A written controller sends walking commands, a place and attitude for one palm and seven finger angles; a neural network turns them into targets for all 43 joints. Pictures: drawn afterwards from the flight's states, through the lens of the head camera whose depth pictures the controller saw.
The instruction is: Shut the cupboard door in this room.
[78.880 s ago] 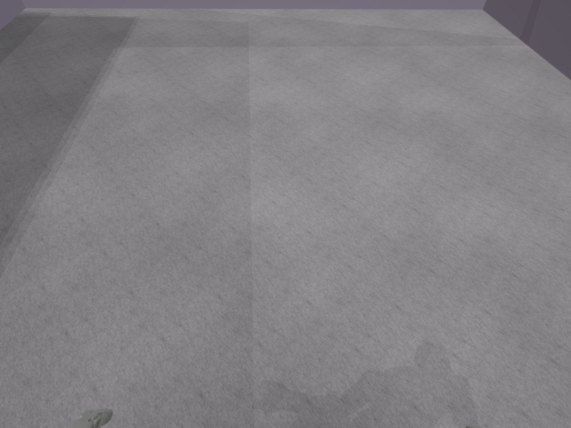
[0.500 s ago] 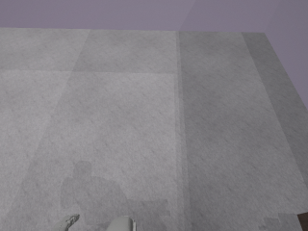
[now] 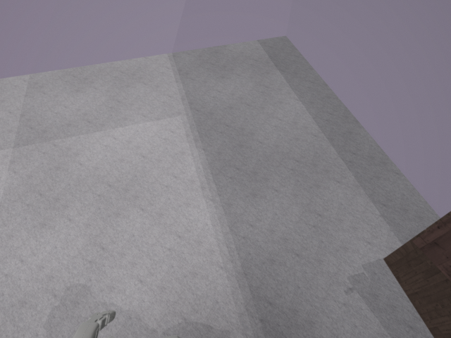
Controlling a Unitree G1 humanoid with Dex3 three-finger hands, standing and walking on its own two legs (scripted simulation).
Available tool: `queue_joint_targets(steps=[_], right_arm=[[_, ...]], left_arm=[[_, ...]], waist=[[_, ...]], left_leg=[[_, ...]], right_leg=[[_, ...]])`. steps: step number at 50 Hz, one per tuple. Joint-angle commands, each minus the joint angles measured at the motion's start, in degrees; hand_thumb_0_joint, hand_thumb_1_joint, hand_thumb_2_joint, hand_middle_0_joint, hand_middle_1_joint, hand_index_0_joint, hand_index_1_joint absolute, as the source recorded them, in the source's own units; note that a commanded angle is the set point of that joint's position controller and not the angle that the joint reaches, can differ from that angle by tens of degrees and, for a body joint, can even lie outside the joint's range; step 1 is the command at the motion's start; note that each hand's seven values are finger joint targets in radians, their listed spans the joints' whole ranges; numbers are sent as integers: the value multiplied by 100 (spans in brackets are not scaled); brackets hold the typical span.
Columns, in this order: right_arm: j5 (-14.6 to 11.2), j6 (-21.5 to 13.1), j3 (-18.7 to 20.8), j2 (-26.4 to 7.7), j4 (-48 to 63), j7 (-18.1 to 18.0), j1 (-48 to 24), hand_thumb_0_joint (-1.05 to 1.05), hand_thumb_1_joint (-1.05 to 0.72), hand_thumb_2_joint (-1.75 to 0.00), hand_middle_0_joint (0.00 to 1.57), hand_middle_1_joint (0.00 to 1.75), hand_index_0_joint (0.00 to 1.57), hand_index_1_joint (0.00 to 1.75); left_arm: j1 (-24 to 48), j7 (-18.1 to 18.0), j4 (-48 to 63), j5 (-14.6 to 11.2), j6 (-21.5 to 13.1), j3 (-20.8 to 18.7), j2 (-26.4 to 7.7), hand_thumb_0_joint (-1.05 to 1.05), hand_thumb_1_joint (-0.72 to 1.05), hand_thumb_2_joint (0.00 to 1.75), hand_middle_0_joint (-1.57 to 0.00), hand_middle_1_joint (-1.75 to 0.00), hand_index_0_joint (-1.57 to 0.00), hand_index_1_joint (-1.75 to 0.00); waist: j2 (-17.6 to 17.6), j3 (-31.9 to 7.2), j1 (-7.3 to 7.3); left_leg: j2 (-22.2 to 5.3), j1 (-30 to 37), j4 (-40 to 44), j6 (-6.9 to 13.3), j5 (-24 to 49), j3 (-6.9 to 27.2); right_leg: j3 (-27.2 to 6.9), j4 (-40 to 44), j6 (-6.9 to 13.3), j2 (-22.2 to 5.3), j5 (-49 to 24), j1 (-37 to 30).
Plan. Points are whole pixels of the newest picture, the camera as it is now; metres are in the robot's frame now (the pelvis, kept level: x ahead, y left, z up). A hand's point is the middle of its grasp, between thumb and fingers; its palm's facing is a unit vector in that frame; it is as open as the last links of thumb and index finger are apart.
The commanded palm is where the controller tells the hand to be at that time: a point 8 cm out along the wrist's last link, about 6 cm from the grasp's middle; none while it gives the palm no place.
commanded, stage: turn to face it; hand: left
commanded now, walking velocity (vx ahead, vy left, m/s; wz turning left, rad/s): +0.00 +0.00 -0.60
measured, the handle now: out of the picture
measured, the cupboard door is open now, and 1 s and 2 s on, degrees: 11 11 11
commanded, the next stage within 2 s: take the last steps up to it in 1.62 s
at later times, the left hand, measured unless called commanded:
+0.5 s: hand (136, 320) +0.17 +0.19 -0.14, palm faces -0.27 -0.94 -0.21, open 7.4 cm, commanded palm none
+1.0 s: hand (170, 298) +0.21 +0.13 -0.16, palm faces -0.52 -0.83 -0.20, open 7.4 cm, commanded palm none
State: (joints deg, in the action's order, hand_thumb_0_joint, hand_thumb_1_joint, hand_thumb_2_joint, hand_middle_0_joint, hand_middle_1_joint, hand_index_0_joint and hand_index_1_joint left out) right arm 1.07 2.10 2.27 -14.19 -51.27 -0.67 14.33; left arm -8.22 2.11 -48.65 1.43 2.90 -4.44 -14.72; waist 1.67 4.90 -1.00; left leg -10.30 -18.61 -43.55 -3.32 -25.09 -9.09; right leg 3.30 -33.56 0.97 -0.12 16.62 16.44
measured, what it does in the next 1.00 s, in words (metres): steps on the spot, turning right: left foot, then right foot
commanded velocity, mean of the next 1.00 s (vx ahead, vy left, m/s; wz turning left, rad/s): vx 0.00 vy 0.00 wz -0.60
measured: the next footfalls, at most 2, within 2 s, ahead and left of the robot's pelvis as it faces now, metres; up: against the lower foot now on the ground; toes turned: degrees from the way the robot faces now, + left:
left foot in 0.26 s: +0.09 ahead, +0.13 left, +0.00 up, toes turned -5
right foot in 0.60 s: +0.01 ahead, -0.13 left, +0.00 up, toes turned -24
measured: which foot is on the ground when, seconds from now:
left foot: up 0.00-0.24, down 0.26-0.58, up 0.60-0.90, down 0.92-1.00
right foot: down 0.00-0.26, up 0.28-0.58, down 0.60-0.92, up 0.94-1.00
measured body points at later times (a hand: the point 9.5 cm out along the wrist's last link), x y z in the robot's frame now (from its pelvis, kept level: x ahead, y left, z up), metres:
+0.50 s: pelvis +0.01 +0.01 +0.02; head +0.06 +0.02 +0.46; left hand +0.18 +0.24 -0.13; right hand +0.01 -0.25 -0.11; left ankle +0.05 +0.14 -0.72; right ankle -0.03 -0.11 -0.67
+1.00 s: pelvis +0.03 +0.00 +0.01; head +0.08 +0.00 +0.46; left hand +0.24 +0.18 -0.15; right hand -0.04 -0.26 -0.11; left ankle +0.10 +0.10 -0.72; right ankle -0.05 -0.10 -0.68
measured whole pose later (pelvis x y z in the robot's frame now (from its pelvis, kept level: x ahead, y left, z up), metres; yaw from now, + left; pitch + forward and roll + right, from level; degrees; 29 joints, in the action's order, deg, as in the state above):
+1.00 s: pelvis +0.03 +0.00 +0.01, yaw -34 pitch +2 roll -1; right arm 1.6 0.3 0.6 -12.3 -49.0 -1.3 10.9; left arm -9.9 1.6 -51.3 1.2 4.8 -4.8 -15.3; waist -3.1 4.3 0.2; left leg -4.0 -17.1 -32.9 -0.2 -17.2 -5.1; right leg -2.9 -53.8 -1.3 2.7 27.8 26.0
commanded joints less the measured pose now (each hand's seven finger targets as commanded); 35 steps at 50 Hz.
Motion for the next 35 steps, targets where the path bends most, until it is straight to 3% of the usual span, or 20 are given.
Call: queue_joint_targets(steps=[1,2,4,6,8,11,12,13,14,17,20,24,27,28,29,30,31,32,34,35], right_arm=[[-36,-37,195,-620,724,-125,-616,0,-90,-90,20,30,20,30],[-28,-64,189,-675,622,-116,-489,0,-90,-90,20,30,20,30],[-21,-65,169,-563,522,-67,-365,0,-90,-90,20,30,20,30],[-40,-65,157,-459,507,-48,-321,0,-90,-90,20,30,20,30],[-51,-79,146,-419,523,-51,-177,0,-90,-90,20,30,20,30],[-62,-169,147,-509,382,-84,336,0,-90,-90,20,30,20,30],[0,-237,201,-887,381,-117,452,0,-90,-90,20,30,20,30],[77,-253,303,-1480,459,-136,519,0,-90,-90,20,30,20,30],[84,-243,286,-1525,523,-136,537,0,-90,-90,20,30,20,30],[106,-290,190,-1100,615,-173,-81,0,-90,-90,20,30,20,30],[97,-250,193,-1020,518,-176,6,0,-90,-90,20,30,20,30],[88,-195,286,-1138,410,-110,106,0,-90,-90,20,30,20,30],[47,-140,335,-1172,416,-70,-117,0,-90,-90,20,30,20,30],[9,-130,340,-1053,477,-43,-200,0,-90,-90,20,30,20,30],[-37,-114,234,-569,694,-19,-306,0,-90,-90,20,30,20,30],[-20,-41,179,-620,884,-52,-645,0,-90,-90,20,30,20,30],[-34,-8,198,-617,890,-91,-760,0,-90,-90,20,30,20,30],[-28,-29,199,-650,771,-110,-722,0,-90,-90,20,30,20,30],[-12,-53,201,-685,592,-68,-547,0,-90,-90,20,30,20,30],[-11,-48,185,-617,547,-53,-443,0,-90,-90,20,30,20,30]], left_arm=[[-535,-257,205,-15,-105,-312,-1253,0,90,90,-20,-30,-20,-30],[-214,-273,294,-5,-104,-258,-1068,0,90,90,-20,-30,-20,-30],[-13,-260,380,9,-124,-211,-981,0,90,90,-20,-30,-20,-30],[-38,-250,357,32,-120,-223,-1039,0,90,90,-20,-30,-20,-30],[-1,-228,356,41,-93,-253,-1114,0,90,90,-20,-30,-20,-30],[158,-207,351,-27,-44,-230,-966,0,90,90,-20,-30,-20,-30],[60,-173,447,-87,-7,-180,-694,0,90,90,-20,-30,-20,-30],[-65,-110,561,-120,2,-113,-393,0,90,90,-20,-30,-20,-30],[46,-80,606,-53,-38,-137,-562,0,90,90,-20,-30,-20,-30],[143,17,428,-20,-12,-192,-526,0,90,90,-20,-30,-20,-30],[115,48,390,-48,42,-122,-311,0,90,90,-20,-30,-20,-30],[180,57,447,-39,9,-88,-248,0,90,90,-20,-30,-20,-30],[-268,40,321,-19,-32,-133,-388,0,90,90,-20,-30,-20,-30],[-639,6,221,4,-70,-203,-657,0,90,90,-20,-30,-20,-30],[-859,-73,149,57,-152,-314,-1316,0,90,90,-20,-30,-20,-30],[-1128,-136,104,-29,-133,-322,-1573,0,90,90,-20,-30,-20,-30],[-907,-217,123,-17,-125,-356,-1426,0,90,90,-20,-30,-20,-30],[-562,-250,186,-5,-123,-319,-1294,0,90,90,-20,-30,-20,-30],[-107,-251,314,-14,-129,-209,-975,0,90,90,-20,-30,-20,-30],[-32,-249,344,0,-140,-203,-954,0,90,90,-20,-30,-20,-30]], waist=[[-1569,-652,401],[-1423,-634,231],[-1152,-718,104],[-955,-721,114],[-1080,-743,77],[-871,-885,-178],[98,-999,-184],[1653,-933,-191],[1323,-856,-252],[936,-550,34],[971,-805,-22],[1174,-763,-106],[928,-759,162],[312,-870,369],[-1666,-845,502],[-1658,-775,707],[-1340,-681,540],[-1669,-630,413],[-1266,-719,154],[-1141,-785,88]], left_leg=[[354,-1950,-2395,-79,-618,935],[284,-1786,-2282,-111,-319,969],[419,-1200,-1675,-162,-83,791],[568,-819,-954,-150,-18,685],[711,-465,-201,-122,76,621],[790,751,1625,-50,1177,639],[51,1341,2405,220,1102,1446],[-1376,1544,2870,869,1323,2850],[-1851,988,2921,1313,1266,3128],[-1221,879,2539,1160,2867,1809],[-973,1349,2149,1055,3794,835],[-1064,1114,1959,972,3451,521],[-896,528,1312,600,2541,190],[-622,-33,599,327,1786,20],[260,-1373,-729,-78,-562,-415],[496,-1656,-1794,-82,-1241,379],[456,-1839,-2264,-59,-917,782],[366,-2011,-2415,-68,-628,953],[352,-1511,-2142,-134,-30,917],[414,-1248,-1859,-153,44,836]], right_leg=[[-2515,1476,1225,-1881,-2217,-1249],[-2081,1372,1145,-1682,-2207,-1111],[-1653,1207,997,-1372,-2465,-737],[-1737,1175,975,-1314,-2305,-563],[-1925,1117,944,-1238,-1966,-371],[-1908,596,475,-857,-1429,210],[-1518,-15,146,-294,-539,894],[-634,-1384,-180,385,1339,1681],[-588,-2472,-187,167,1876,1550],[-471,-3228,-329,-141,1302,1674],[-116,-2392,-382,-140,1088,1310],[218,-1193,-278,-5,863,579],[363,246,-151,100,-244,-476],[-138,881,17,-237,-724,-1202],[-2200,1548,581,-1720,-1835,-1868],[-2823,1642,1106,-2307,-2372,-1325],[-2866,1622,1250,-2101,-2117,-1163],[-2742,1595,1224,-1883,-1729,-1107],[-1939,1383,1011,-1428,-1937,-786],[-1796,1327,972,-1339,-1986,-645]])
